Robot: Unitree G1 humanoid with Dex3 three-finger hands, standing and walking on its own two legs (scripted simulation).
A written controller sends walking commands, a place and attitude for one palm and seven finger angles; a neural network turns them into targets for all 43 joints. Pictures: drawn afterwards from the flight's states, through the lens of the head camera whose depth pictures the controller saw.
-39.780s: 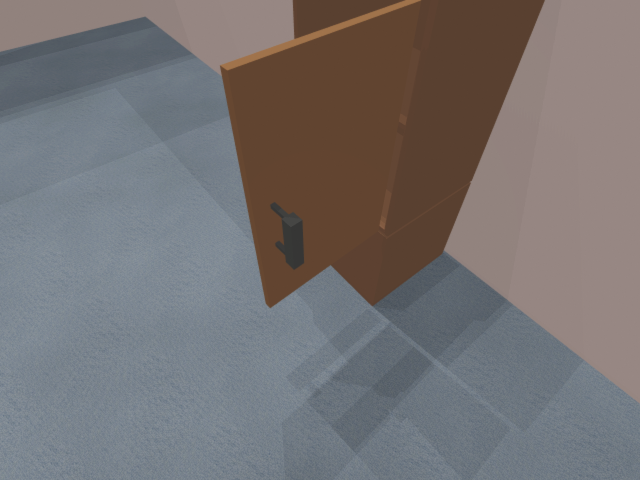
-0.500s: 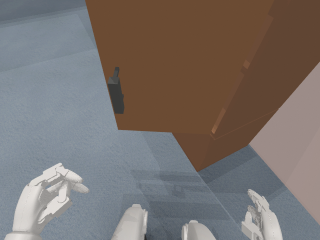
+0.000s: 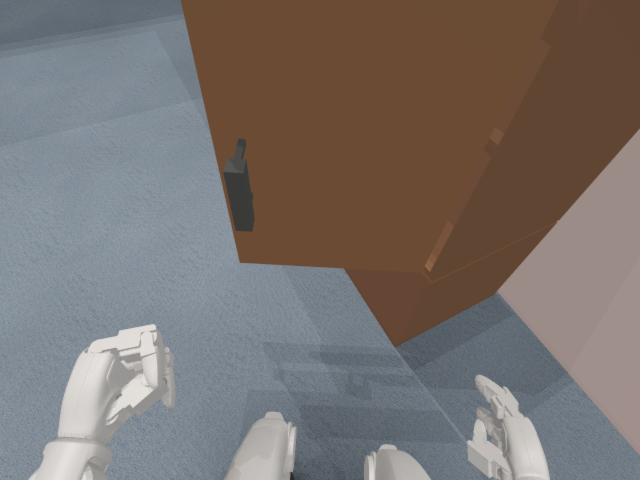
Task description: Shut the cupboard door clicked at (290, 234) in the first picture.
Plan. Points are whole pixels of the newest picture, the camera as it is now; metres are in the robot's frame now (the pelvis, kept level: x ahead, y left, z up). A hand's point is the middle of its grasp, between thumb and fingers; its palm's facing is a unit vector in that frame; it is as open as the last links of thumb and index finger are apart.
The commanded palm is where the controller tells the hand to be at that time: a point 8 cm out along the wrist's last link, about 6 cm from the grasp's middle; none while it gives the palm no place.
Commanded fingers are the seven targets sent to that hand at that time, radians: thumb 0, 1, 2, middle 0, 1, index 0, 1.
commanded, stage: raise the hand and make a fist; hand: left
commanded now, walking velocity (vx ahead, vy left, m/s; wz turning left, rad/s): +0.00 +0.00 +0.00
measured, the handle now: (243, 186) +0.50 +0.17 +0.04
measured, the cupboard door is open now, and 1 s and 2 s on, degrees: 60 60 60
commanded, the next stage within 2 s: bring the fist close to the handle in 0.48 s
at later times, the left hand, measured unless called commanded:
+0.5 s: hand (179, 368) +0.23 +0.18 +0.04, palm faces +0.03 -1.00 -0.02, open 3.1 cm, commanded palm +0.21 +0.23 +0.05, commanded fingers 0.00 0.90 0.90 -1.30 -1.50 -1.30 -1.50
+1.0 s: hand (215, 313) +0.29 +0.16 +0.05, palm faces +0.01 -1.00 -0.01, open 3.1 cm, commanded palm +0.28 +0.20 +0.05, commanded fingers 0.00 0.90 0.90 -1.30 -1.50 -1.30 -1.50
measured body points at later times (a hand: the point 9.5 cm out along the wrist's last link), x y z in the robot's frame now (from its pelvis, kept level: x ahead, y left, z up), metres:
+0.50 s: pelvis +0.01 -0.01 +0.00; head +0.07 +0.01 +0.45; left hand +0.22 +0.23 +0.05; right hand +0.20 -0.24 -0.08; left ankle +0.07 +0.09 -0.62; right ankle +0.01 -0.12 -0.62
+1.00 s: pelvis +0.01 -0.01 +0.01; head +0.08 +0.00 +0.45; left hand +0.29 +0.21 +0.05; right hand +0.17 -0.25 -0.08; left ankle +0.07 +0.09 -0.62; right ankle +0.01 -0.12 -0.62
